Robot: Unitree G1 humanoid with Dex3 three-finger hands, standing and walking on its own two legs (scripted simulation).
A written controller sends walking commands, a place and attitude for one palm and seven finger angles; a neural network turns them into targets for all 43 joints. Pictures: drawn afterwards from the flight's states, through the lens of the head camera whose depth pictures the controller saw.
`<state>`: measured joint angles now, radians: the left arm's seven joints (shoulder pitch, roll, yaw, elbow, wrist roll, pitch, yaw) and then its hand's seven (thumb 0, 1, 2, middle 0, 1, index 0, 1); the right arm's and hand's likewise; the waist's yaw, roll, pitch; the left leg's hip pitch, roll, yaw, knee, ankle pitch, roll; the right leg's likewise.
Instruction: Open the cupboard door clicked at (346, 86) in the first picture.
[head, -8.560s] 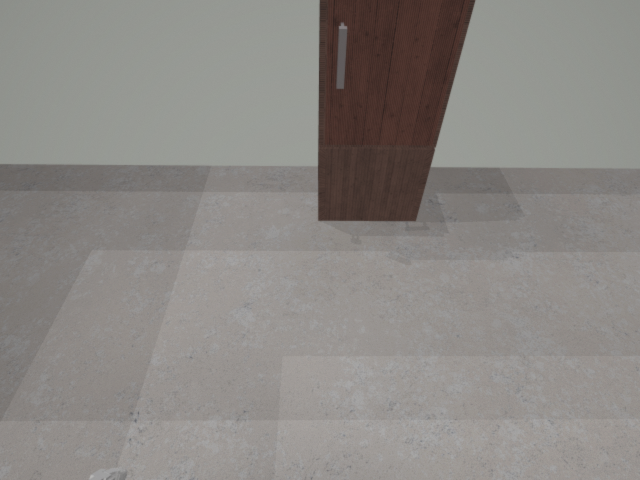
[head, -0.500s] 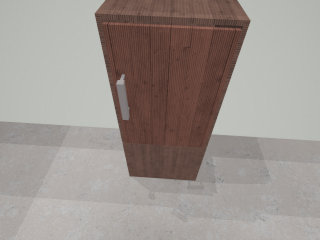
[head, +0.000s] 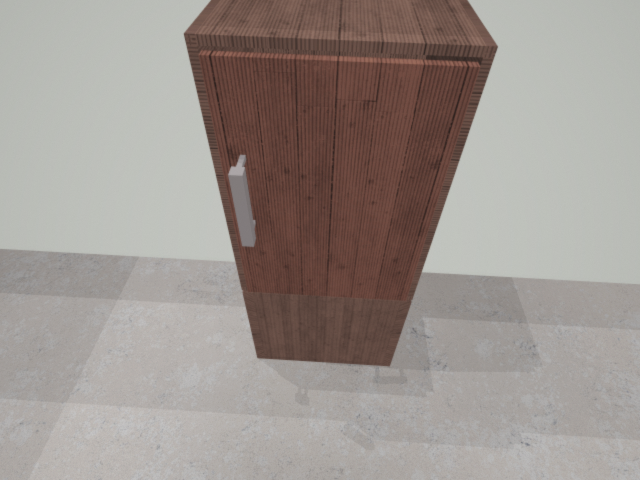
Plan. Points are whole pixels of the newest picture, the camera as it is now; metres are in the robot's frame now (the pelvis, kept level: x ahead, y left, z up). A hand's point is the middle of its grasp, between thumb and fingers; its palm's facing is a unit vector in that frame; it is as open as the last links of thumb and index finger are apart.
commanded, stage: shuffle to correct the standing spot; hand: left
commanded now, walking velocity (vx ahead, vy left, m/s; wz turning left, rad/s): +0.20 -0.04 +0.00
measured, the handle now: (245, 202) +0.59 +0.18 -0.01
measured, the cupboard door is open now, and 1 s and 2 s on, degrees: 0 0 0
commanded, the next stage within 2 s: come to a stop and stand still in 0.02 s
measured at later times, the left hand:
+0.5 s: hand out of the picture +0.04 +0.17 -0.18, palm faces +0.06 -0.98 -0.21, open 7.3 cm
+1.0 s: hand out of the picture +0.08 +0.23 -0.15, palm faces +0.01 -0.95 -0.32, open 7.4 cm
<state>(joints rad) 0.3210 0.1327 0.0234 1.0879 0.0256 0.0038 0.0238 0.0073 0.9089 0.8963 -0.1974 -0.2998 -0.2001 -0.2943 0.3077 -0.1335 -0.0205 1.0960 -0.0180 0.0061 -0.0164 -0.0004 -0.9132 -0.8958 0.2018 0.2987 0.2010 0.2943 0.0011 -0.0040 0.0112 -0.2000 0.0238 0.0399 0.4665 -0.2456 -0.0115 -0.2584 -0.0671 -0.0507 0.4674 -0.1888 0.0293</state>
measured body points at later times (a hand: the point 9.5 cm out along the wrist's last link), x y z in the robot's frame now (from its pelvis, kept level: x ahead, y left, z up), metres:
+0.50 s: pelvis +0.04 -0.01 -0.01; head +0.07 -0.01 +0.44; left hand +0.04 +0.22 -0.16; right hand +0.05 -0.23 -0.17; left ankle +0.00 +0.13 -0.74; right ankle +0.04 -0.14 -0.74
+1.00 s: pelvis -0.01 +0.00 -0.01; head -0.03 +0.00 +0.44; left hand +0.08 +0.28 -0.13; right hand +0.07 -0.27 -0.14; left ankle +0.00 +0.13 -0.74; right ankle +0.04 -0.14 -0.74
